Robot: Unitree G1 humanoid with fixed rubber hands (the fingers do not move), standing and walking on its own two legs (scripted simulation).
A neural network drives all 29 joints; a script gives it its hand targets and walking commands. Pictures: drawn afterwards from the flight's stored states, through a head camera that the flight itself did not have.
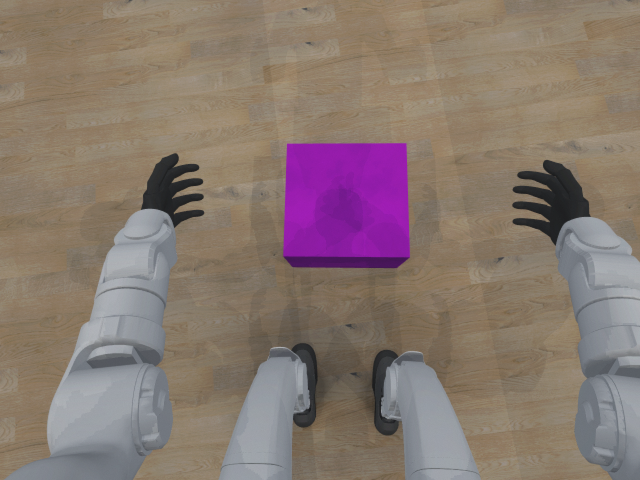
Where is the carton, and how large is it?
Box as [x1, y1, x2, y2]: [283, 143, 409, 267]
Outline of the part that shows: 287,144 283,256 292,266 396,267 409,257 405,143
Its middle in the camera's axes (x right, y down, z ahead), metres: +0.06 -0.08 +0.99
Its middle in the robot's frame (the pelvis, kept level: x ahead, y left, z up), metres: +0.57 +0.00 -0.59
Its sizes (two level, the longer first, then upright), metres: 0.288 0.277 0.195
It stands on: the floor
